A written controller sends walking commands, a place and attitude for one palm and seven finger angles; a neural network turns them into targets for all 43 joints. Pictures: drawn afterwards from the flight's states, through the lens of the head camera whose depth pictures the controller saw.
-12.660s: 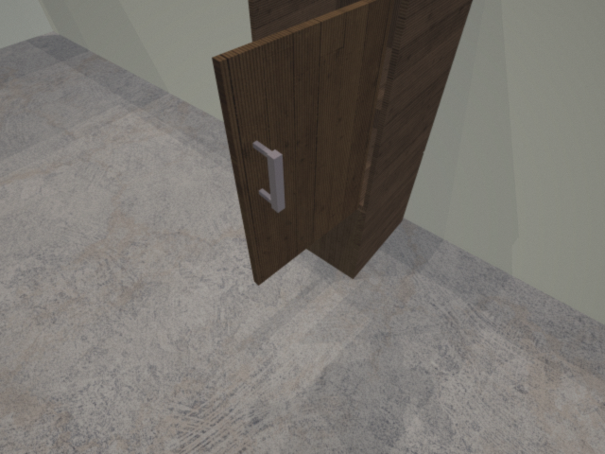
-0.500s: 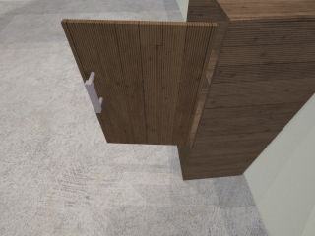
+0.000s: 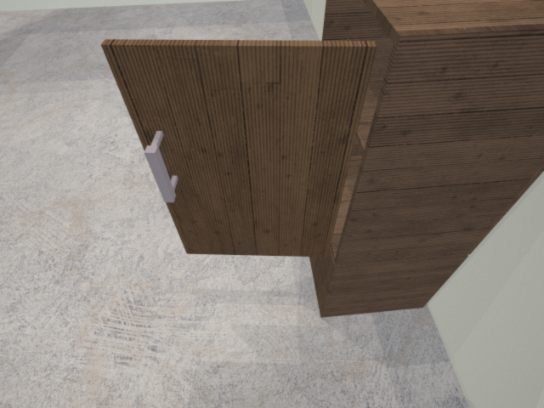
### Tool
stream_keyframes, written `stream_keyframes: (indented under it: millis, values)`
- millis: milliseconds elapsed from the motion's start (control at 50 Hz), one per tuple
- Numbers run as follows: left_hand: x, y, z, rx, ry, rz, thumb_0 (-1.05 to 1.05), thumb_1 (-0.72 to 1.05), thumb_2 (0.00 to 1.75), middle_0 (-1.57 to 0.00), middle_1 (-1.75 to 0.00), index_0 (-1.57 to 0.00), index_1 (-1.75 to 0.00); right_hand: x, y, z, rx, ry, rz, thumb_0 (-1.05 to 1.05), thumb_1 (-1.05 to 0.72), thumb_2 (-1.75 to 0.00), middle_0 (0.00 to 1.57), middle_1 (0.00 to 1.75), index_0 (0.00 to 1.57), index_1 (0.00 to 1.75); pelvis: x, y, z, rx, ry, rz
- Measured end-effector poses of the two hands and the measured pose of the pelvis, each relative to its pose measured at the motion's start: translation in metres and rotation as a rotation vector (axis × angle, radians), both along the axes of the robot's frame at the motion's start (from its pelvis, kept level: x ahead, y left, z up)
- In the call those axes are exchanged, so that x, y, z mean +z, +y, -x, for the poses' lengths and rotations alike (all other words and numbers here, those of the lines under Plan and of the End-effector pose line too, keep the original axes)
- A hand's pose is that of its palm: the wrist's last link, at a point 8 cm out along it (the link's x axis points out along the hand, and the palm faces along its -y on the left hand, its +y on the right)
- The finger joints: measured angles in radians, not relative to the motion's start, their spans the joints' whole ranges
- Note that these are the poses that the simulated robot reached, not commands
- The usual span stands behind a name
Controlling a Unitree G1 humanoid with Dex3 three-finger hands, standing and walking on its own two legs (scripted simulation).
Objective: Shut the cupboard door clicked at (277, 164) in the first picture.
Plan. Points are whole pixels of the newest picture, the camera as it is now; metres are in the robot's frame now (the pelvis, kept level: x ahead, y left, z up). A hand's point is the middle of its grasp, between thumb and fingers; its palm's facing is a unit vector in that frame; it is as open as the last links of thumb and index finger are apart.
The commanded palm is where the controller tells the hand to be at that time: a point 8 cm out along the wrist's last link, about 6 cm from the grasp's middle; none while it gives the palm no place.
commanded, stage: come to a stop and stand still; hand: left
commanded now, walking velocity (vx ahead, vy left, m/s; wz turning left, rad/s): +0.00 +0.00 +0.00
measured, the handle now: (164, 168) +0.51 +0.25 +0.03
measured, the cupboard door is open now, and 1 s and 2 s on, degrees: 83 83 83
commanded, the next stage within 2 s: look again from close up in 0.92 s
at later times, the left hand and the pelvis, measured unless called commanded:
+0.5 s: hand out of the picture -0.03 +0.22 -0.17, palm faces +0.03 -0.98 -0.20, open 7.4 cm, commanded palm none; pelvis -0.05 +0.03 +0.00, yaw +1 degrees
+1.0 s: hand out of the picture -0.07 +0.21 -0.18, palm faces +0.03 -0.99 -0.13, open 7.4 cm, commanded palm none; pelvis -0.04 +0.05 +0.01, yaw +0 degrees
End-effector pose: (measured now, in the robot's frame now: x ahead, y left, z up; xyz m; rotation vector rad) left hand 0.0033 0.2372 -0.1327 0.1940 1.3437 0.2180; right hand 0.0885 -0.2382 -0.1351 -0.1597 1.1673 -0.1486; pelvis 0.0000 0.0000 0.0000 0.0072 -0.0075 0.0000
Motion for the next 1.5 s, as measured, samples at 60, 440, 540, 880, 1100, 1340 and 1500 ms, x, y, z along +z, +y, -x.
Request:
stream_keyframes:
  millis: [60, 440, 540, 880, 1100, 1340, 1500]
  values:
    - [-0.003, -0.002, -0.003, -0.01, -0.051, 0.013, 0.0, 0.91, 0.9, -0.2, -0.3, -0.2, -0.3, 0.006, 0.0, 0.009, -0.004, -0.03, 0.013, 0.01, -0.9, -0.9, 0.2, 0.3, 0.2, 0.3, -0.001, 0.001, 0.005, 0.004, -0.02, -0.007]
    - [-0.007, 0.028, 0.024, -0.04, -0.103, 0.064, 0.0, 0.91, 0.9, -0.2, -0.3, -0.2, -0.3, 0.007, 0.037, 0.129, -0.011, 0.153, 0.014, 0.01, -0.91, -0.9, 0.21, 0.3, 0.2, 0.3, 0.003, 0.03, 0.048, 0.02, -0.017, 0.026]
    - [-0.011, 0.035, 0.053, -0.018, -0.024, 0.071, 0.0, 0.91, 0.9, -0.2, -0.3, -0.2, -0.3, 0.007, 0.044, 0.147, -0.024, 0.208, 0.016, 0.01, -0.9, -0.9, 0.21, 0.3, 0.2, 0.3, 0.004, 0.037, 0.049, 0.019, -0.01, 0.028]
    - [-0.016, 0.024, 0.092, 0.014, 0.107, 0.136, 0.0, 0.91, 0.9, -0.2, -0.3, -0.2, -0.3, 0.01, 0.063, 0.113, -0.008, 0.162, 0.017, 0.01, -0.92, -0.9, 0.21, 0.3, 0.2, 0.3, 0.007, 0.053, 0.04, 0.011, -0.009, 0.023]
    - [-0.015, 0.025, 0.067, -0.004, 0.076, 0.134, 0.0, 0.91, 0.9, -0.2, -0.3, -0.2, -0.3, 0.012, 0.062, 0.094, -0.007, 0.142, 0.023, 0.01, -0.92, -0.9, 0.21, 0.3, 0.2, 0.3, 0.009, 0.054, 0.031, 0.005, -0.006, 0.019]
    - [-0.012, 0.032, 0.035, -0.029, 0.041, 0.11, 0.0, 0.91, 0.9, -0.2, -0.3, -0.2, -0.3, 0.011, 0.063, 0.097, -0.024, 0.176, 0.012, 0.01, -0.91, -0.9, 0.2, 0.3, 0.2, 0.3, 0.01, 0.052, 0.02, -0.001, -0.008, 0.015]
    - [-0.011, 0.032, 0.023, -0.04, 0.034, 0.109, 0.0, 0.91, 0.9, -0.2, -0.3, -0.2, -0.3, 0.01, 0.065, 0.099, -0.038, 0.197, 0.003, 0.01, -0.91, -0.9, 0.2, 0.3, 0.2, 0.3, 0.01, 0.051, 0.013, -0.008, -0.009, 0.014]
